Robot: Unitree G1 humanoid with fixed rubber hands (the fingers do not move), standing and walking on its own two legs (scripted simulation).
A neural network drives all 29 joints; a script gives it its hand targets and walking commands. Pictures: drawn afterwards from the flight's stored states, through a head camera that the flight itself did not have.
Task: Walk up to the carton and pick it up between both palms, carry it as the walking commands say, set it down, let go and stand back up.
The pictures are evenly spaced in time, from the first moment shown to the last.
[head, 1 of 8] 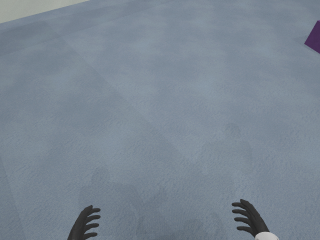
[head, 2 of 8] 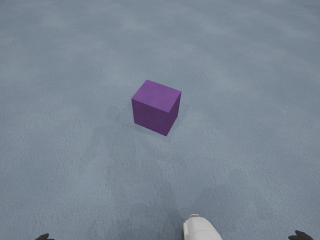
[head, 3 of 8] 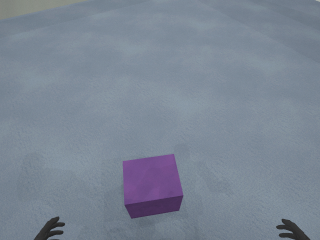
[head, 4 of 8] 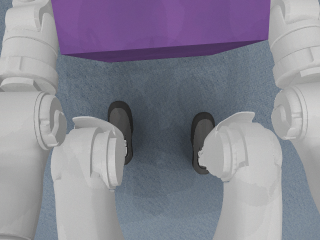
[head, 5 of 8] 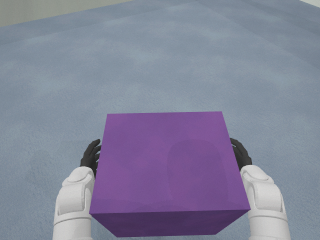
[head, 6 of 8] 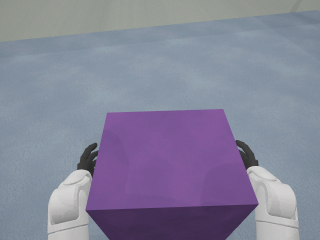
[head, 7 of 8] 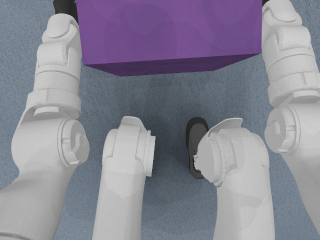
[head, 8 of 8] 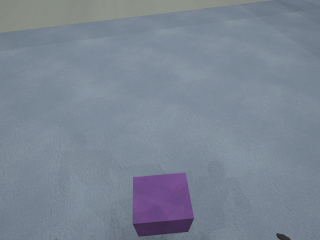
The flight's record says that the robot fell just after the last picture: no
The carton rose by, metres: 0.68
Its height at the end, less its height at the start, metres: +0.00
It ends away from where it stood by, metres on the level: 0.27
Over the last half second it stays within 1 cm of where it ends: yes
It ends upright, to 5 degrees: yes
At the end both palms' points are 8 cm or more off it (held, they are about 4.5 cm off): yes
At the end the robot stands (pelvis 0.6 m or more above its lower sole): yes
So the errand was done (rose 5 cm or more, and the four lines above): yes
